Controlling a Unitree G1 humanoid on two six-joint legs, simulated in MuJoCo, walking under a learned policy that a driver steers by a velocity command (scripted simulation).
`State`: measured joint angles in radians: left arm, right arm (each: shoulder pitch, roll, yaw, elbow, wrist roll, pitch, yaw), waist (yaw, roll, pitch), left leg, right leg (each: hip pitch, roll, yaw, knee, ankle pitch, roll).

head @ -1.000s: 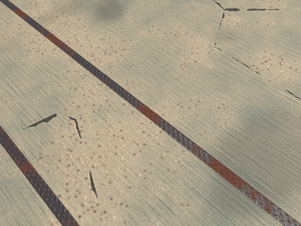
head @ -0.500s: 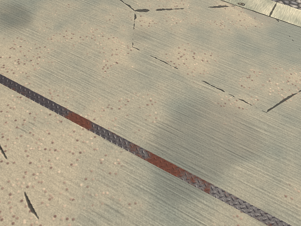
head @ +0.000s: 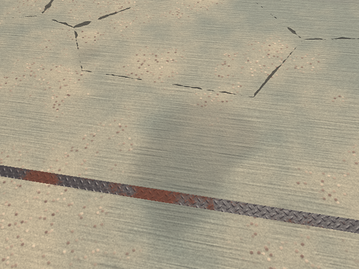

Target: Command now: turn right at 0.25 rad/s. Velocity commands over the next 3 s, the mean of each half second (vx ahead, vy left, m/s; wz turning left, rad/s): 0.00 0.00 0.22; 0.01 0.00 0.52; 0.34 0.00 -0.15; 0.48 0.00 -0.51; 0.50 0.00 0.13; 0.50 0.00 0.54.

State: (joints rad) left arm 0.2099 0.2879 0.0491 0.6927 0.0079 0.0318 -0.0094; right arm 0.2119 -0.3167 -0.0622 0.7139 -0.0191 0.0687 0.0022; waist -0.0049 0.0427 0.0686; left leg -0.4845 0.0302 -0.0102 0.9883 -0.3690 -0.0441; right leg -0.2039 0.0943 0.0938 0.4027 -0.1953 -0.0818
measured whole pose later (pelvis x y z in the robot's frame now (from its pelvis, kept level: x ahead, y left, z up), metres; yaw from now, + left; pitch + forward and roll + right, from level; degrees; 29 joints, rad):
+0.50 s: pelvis +0.00 -0.01 -0.01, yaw +12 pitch +1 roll +0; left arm 0.18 0.30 0.03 0.72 0.01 0.02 0.03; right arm 0.22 -0.32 -0.08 0.74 0.00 0.06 0.02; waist -0.02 0.02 0.06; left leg -0.30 -0.07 -0.18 0.51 -0.22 -0.01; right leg -0.25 0.06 0.04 0.51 -0.34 -0.01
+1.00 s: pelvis -0.01 +0.01 -0.01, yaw +28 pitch +0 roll +0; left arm 0.25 0.31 0.05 0.73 0.03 0.04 0.01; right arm 0.16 -0.28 -0.04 0.67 -0.01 0.05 0.03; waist 0.02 -0.05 0.07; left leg -0.25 -0.05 0.02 0.55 -0.30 0.07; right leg -0.35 -0.05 -0.08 0.85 -0.50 0.01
